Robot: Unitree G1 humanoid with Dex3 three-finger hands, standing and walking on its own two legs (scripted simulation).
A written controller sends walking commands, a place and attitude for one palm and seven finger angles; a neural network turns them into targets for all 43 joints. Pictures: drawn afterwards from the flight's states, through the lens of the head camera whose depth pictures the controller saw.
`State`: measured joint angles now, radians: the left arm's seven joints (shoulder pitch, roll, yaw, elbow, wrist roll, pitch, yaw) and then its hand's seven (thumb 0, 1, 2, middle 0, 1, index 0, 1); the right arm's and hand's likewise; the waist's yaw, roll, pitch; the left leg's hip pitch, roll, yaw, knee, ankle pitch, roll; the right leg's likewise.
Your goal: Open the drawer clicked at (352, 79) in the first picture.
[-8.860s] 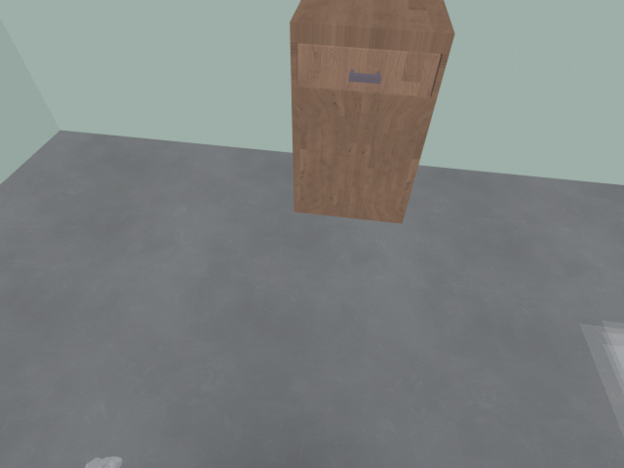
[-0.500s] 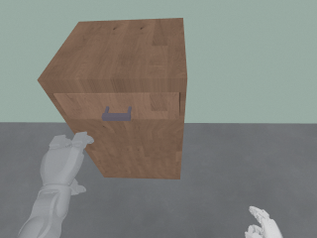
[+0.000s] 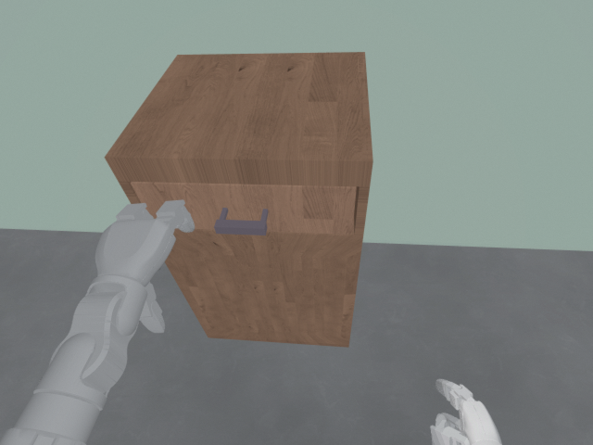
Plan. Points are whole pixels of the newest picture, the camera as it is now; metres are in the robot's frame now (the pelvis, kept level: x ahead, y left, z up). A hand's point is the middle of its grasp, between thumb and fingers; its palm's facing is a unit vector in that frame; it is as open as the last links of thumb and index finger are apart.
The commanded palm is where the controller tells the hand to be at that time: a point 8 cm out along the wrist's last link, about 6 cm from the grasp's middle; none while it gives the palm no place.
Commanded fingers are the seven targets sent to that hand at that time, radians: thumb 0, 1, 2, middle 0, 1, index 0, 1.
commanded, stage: raise the hand with hooked fingers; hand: left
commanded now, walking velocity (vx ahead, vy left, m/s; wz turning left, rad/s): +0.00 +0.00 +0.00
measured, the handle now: (242, 220) +0.54 +0.20 -0.07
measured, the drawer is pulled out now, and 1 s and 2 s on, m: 0.00 0.00 0.00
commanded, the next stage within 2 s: move the hooked fingers above the handle in 0.28 s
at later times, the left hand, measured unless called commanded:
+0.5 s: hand (167, 277) +0.30 +0.23 +0.07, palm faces +0.02 -0.08 -1.00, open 13.8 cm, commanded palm +0.29 +0.23 +0.12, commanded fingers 0.00 -0.50 0.30 -0.30 -1.20 -0.30 -1.20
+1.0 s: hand (202, 257) +0.36 +0.20 +0.03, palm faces -0.02 -0.05 -1.00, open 13.8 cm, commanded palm +0.35 +0.21 +0.09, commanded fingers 0.00 -0.50 0.30 -0.30 -1.20 -0.30 -1.20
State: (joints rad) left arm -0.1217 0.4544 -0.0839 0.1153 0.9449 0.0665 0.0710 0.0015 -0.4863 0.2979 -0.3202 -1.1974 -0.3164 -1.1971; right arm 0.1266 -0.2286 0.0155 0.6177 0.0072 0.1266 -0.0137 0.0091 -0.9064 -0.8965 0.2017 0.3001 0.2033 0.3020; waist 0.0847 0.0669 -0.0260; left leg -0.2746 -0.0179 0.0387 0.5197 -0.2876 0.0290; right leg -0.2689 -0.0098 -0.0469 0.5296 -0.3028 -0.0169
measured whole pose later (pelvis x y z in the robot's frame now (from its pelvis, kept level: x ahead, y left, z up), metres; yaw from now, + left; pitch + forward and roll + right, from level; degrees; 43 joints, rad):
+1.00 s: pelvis +0.00 -0.02 -0.01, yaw +0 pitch +7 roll +1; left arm -0.33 0.41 -0.12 0.48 1.02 -0.01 0.21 0.00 -0.49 0.30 -0.32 -1.20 -0.32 -1.20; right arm 0.22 -0.26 -0.05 0.67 0.02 0.11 -0.03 0.01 -0.91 -0.90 0.20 0.30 0.20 0.30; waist 0.03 0.05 -0.07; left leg -0.41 0.00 0.04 0.59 -0.31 0.01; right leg -0.42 0.01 -0.05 0.62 -0.33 -0.04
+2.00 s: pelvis -0.01 +0.00 -0.03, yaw -2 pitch +19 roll -1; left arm -0.81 0.42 -0.05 1.12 1.11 -0.01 0.40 0.00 -0.49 0.30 -0.32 -1.20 -0.32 -1.20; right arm 0.37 -0.25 -0.07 0.72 -0.01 0.09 0.01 0.00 -0.91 -0.90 0.20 0.30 0.20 0.30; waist -0.13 0.04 -0.15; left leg -0.77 0.02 0.05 0.81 -0.38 0.03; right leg -0.75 0.02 -0.04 0.78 -0.37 -0.02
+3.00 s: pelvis +0.00 -0.01 -0.04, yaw -1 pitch +21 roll -1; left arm -0.76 0.41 -0.05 1.10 1.11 -0.02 0.41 0.00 -0.49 0.30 -0.32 -1.20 -0.32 -1.20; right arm 0.33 -0.25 -0.07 0.71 -0.02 0.10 0.00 0.00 -0.91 -0.90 0.20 0.30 0.20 0.30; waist -0.11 0.04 -0.16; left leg -0.79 0.03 0.04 0.84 -0.41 0.02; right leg -0.77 0.03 -0.05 0.80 -0.40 -0.03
